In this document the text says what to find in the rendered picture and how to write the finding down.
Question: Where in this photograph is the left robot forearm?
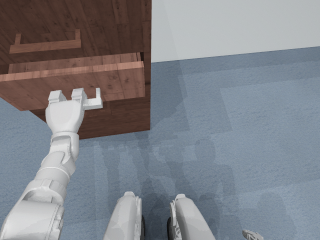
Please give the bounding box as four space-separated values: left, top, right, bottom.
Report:
0 131 79 240

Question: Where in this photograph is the left robot hand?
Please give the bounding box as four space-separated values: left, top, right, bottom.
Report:
45 88 88 134

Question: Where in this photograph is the robot left upper arm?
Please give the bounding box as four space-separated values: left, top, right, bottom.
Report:
1 200 65 240

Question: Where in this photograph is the cabinet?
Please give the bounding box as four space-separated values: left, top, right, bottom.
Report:
0 0 152 140

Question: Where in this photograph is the handle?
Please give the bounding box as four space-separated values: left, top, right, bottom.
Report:
9 39 84 61
83 88 103 110
83 109 112 120

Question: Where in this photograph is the right robot shin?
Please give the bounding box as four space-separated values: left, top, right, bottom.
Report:
171 194 186 240

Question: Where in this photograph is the right robot hand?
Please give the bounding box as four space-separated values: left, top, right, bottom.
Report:
242 229 264 240

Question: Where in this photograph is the robot right thigh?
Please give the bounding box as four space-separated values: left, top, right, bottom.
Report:
169 197 216 240

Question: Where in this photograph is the drawer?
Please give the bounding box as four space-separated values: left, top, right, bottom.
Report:
0 52 145 111

